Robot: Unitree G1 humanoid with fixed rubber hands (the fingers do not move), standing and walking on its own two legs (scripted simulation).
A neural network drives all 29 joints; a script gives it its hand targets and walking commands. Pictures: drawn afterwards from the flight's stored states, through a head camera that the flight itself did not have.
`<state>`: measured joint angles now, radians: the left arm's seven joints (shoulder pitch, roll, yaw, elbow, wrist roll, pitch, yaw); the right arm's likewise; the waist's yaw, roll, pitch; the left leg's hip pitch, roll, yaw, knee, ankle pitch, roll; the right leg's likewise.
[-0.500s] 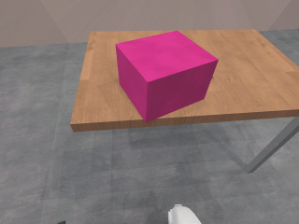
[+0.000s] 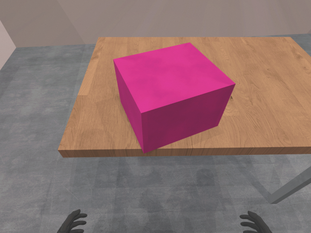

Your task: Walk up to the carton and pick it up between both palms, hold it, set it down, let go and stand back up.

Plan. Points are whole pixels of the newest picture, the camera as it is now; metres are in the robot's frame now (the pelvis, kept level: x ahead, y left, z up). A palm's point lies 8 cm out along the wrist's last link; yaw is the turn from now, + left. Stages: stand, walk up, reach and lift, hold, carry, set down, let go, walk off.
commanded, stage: walk up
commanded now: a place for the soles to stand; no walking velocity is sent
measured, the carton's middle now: (168, 94) +0.51 -0.02 +0.06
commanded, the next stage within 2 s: none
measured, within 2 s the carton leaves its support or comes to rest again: neither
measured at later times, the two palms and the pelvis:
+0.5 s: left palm out of the picture +0.11 +0.27 -0.08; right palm (262, 228) +0.16 -0.25 -0.07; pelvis +0.01 +0.00 +0.01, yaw +7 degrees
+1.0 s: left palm out of the picture +0.02 +0.23 -0.11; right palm (262, 215) +0.19 -0.27 -0.08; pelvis +0.04 -0.03 +0.00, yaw +10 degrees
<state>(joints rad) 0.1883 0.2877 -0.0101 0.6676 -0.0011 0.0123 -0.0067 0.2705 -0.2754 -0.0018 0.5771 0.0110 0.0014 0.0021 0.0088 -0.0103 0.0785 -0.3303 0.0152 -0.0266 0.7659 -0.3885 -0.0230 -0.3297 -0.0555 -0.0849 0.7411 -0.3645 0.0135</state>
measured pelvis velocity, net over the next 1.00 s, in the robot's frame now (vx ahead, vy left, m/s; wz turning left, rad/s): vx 0.04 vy -0.03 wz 0.18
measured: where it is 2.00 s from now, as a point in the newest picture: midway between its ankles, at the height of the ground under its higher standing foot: outside the picture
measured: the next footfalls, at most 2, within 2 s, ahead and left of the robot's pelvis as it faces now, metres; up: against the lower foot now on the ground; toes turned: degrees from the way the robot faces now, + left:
none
